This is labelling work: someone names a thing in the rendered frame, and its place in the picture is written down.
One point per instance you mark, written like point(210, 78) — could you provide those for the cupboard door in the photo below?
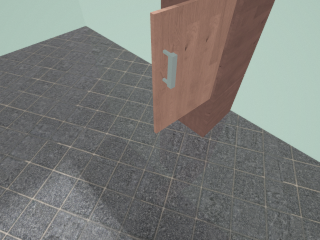
point(195, 30)

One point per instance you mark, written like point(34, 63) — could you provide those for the handle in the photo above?
point(171, 69)

